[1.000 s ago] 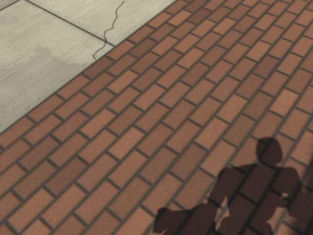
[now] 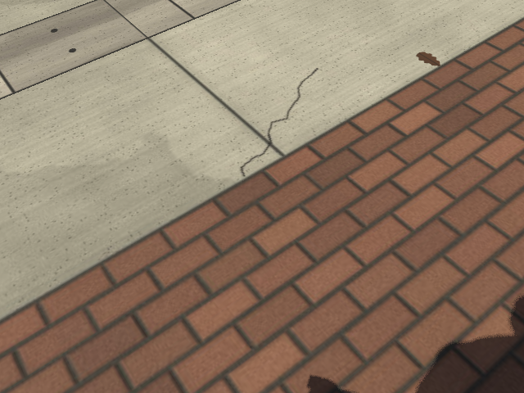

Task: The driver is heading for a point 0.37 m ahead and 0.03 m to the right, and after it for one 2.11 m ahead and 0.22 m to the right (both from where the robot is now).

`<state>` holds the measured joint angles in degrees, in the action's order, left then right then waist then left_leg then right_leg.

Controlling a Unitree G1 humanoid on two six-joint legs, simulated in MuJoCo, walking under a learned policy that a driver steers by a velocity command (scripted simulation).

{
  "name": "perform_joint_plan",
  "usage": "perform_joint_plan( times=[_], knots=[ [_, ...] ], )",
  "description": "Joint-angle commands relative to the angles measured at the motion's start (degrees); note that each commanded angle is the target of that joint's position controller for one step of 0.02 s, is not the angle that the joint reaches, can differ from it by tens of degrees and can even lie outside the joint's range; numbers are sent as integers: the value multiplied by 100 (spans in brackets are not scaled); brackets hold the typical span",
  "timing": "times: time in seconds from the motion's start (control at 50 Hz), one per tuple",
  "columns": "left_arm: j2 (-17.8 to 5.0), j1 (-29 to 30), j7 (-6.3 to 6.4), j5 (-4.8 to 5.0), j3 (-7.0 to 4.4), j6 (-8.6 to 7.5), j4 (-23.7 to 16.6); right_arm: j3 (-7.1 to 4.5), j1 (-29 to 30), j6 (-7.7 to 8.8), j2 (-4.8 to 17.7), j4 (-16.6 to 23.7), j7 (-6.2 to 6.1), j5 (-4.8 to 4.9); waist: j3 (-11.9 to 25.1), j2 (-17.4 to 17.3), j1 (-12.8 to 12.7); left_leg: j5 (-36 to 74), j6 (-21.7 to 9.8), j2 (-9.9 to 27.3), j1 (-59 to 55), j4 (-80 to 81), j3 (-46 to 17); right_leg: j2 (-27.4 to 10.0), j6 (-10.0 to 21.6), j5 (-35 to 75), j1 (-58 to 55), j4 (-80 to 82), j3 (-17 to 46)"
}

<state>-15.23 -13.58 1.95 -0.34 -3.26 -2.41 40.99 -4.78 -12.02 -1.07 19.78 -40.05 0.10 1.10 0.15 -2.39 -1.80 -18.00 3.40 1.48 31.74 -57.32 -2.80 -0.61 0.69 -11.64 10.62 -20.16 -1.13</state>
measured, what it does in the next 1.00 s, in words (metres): walks ahead, turning right: left foot, then right foot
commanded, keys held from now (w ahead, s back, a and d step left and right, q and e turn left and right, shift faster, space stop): w+q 0.06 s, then w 0.06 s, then w+e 0.30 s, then e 0.58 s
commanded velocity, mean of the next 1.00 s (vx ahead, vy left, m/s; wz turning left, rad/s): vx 0.28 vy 0.00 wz -0.22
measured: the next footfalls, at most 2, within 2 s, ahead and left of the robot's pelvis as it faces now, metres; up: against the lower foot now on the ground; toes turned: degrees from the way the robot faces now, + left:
left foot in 0.22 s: +0.16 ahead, +0.18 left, +0.00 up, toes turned +7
right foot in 0.68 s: +0.38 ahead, -0.04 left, +0.00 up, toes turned -14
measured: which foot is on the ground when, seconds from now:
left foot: up 0.00-0.20, down 0.22-0.70, up 0.72-1.00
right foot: down 0.00-0.22, up 0.24-0.66, down 0.68-1.00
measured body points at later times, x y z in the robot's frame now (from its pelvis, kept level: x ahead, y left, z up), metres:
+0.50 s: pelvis +0.19 +0.09 +0.00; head +0.21 +0.10 +0.45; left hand +0.33 +0.36 -0.12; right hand +0.24 -0.19 -0.12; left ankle +0.12 +0.17 -0.75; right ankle +0.31 -0.08 -0.68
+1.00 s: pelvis +0.35 +0.07 -0.01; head +0.39 +0.04 +0.43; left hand +0.58 +0.30 -0.10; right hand +0.42 -0.24 -0.12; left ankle +0.46 +0.23 -0.70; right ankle +0.40 -0.02 -0.75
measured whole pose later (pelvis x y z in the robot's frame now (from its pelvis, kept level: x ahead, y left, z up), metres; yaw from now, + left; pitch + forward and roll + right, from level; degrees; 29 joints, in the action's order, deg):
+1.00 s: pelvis +0.35 +0.07 -0.01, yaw -18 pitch +3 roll +1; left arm -17.7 -9.6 0.9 0.2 -4.2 1.5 36.1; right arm -2.9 -6.8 -0.1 17.5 -40.1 -2.3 -0.6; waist -3.5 -0.8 -1.6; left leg -19.1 5.4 1.6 33.1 -51.7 -7.5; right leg 7.3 4.4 -5.5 23.3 -26.7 7.1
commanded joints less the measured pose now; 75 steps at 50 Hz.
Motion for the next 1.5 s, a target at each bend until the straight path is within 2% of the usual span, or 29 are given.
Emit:
perform_joint_plan(
  times=[0.02,0.14,0.2,0.22,0.24,0.26,0.28,0.36,0.48,0.54,0.62,0.68,0.7,0.72,0.74,0.76,0.78,0.84,0.94,1.02,1.12,1.14,1.16,1.18,1.22,1.28,1.38,1.44,1.5],
  knots=[
    [-1055,-85,-12,18,-298,-128,-252,18,637,178,148,671,96,4,-31,1000,-231,372,10,258,850,568,57,-1442,982,-468,-780,1080,1087],
    [-1243,-339,-222,170,-361,-180,11,113,801,253,55,757,189,8,-167,993,-217,371,-348,124,-525,2021,392,-1506,954,-168,-235,989,546],
    [-1136,-321,-295,262,-270,-128,176,-27,-88,299,311,435,149,9,-10,745,410,713,-658,-209,-2406,3003,643,-1345,737,462,450,127,399],
    [-845,-283,-320,186,-143,-162,193,-167,-852,298,617,260,76,-2,440,423,823,762,-811,125,-3561,3110,205,-958,449,680,929,-1070,15],
    [-315,-312,-343,40,46,-246,-132,-296,-1450,278,1312,253,-15,-154,1132,-1159,926,236,-1482,1792,-5123,3535,-2134,-217,-101,-1038,2736,-3309,-525],
    [-667,-222,-274,164,-52,-320,-139,-279,-1585,340,1228,219,3,-150,1206,-1126,1034,-375,-1982,2276,-4759,4106,-3400,10,-155,-2184,3442,-4610,314],
    [-1023,-167,-274,296,-165,-335,-137,-154,-1341,411,861,203,33,-129,724,-814,949,-658,-1841,2126,-4350,4153,-2788,-254,-38,-1851,3708,-5021,694],
    [-811,-204,-274,215,-189,-160,23,46,-316,591,166,194,73,-159,-182,-631,341,642,-1348,1359,-2898,4746,-875,-649,8,-246,3150,-4496,698],
    [-372,101,-295,111,-91,-54,-118,-15,-69,694,251,-1,-52,-208,-421,-195,155,3449,-1192,1056,-2504,4819,792,-364,-189,1171,2770,-2906,496],
    [-177,777,-453,48,0,-65,-417,-68,-290,603,450,-158,-184,-145,-433,-132,414,4047,-1091,1075,-2518,4631,1185,-256,-140,1716,2282,-1915,-7],
    [-505,634,-631,58,-134,-26,-610,-168,-285,389,712,-226,-290,-8,-100,-266,204,5299,-978,1309,-3275,3715,1256,8,187,1010,1977,-1533,-204],
    [-1070,-685,-521,48,-421,-15,-393,-157,-112,280,655,-96,-319,49,674,23,-534,5126,-593,865,-2838,1239,1389,446,656,1440,81,-703,-224],
    [-1528,-801,-361,41,-489,21,-438,11,-508,329,138,20,-257,-200,1191,1244,-276,1130,-256,298,-1386,-586,1352,-678,1102,3991,-1471,-961,1288],
    [-1883,-399,-342,-66,-488,4,-743,150,-1218,385,-55,132,-135,-280,2225,1811,244,-2464,69,-782,285,-2600,360,-2190,2629,4506,-2856,-767,4169],
    [-1465,-305,-366,-4,-421,48,-874,18,-818,432,542,31,-40,-156,2508,752,-223,-1963,-27,-405,445,-2730,-516,-1976,2462,3298,-2498,-306,3841],
    [-1229,39,-358,54,-342,50,-900,6,-281,417,597,218,-35,-13,1654,553,-142,-1464,-123,-225,648,-2430,-397,-1671,2120,2487,-1766,-140,3143],
    [-1039,280,-337,132,-294,77,-871,15,-143,368,488,189,-108,-77,968,55,62,-1111,-103,3,661,-1886,-317,-1338,1768,1908,-901,27,2661],
    [-999,644,-266,18,-285,160,-948,-11,-267,172,431,152,-206,-186,504,537,374,-621,-2,56,-181,-940,-193,-828,1519,1617,630,312,2136],
    [-1178,581,-84,57,-360,278,-923,55,-75,125,225,163,-280,-192,824,713,267,-129,240,-70,-322,235,-244,-622,1391,1208,691,162,2088],
    [-1166,645,-26,58,-365,406,-970,48,262,158,217,269,-237,-141,661,1012,126,119,229,-174,-529,1048,-312,-479,1196,-193,831,181,2444],
    [-922,603,-60,78,-244,490,-932,29,-19,329,178,212,-87,-117,740,1154,234,576,-84,-194,-1499,2836,-52,-509,956,614,533,-496,2656],
    [-712,384,-54,71,-163,488,-851,16,-97,354,260,210,-64,-198,717,950,251,1096,-261,134,-1958,3449,-268,-322,671,326,687,-758,2447],
    [-334,-6,-62,-46,-43,466,-786,1,30,350,582,327,-66,-344,767,-232,-48,1787,-670,1282,-2324,3922,-1480,282,248,-1036,1044,-1811,1678],
    [-529,133,-66,-32,-118,404,-922,58,331,339,507,258,-41,-522,312,-1417,-275,2075,-1510,1786,-1547,4102,-2455,612,-21,-2016,1303,-2006,1069],
    [-780,254,-61,-109,-181,358,-717,209,710,387,11,387,-5,-369,297,-820,-139,1625,-1460,1330,-1494,4051,-1989,207,-354,-1590,884,-2294,1037],
    [-403,473,-90,-115,-103,333,-556,108,596,300,398,310,-32,-80,146,-661,-34,1716,-1018,687,-1689,3658,-1431,195,-471,-406,410,-1032,705],
    [-828,412,12,6,-249,326,-495,-9,74,251,580,468,3,-47,498,-482,233,2385,-1030,474,-1764,3230,-1710,89,-231,317,-11,-1219,492],
    [-653,252,0,-13,-280,333,-400,-59,376,162,566,643,-53,23,540,-280,93,2155,-1055,357,-1521,2986,-1660,135,-132,97,64,-1179,390],
    [-793,184,-11,-14,-368,326,-356,-66,426,44,419,840,-76,7,400,473,135,1461,-727,-121,-858,2371,-1138,-351,204,321,-171,-695,791]
  ],
)
Keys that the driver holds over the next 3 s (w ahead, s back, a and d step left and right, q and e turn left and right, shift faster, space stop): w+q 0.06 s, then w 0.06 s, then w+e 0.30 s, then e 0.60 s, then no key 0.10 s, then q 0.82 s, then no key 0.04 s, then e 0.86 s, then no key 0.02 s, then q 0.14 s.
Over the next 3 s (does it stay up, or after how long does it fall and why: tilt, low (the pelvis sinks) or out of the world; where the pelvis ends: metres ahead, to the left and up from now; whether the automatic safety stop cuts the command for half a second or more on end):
stays up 0.37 0.07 0.00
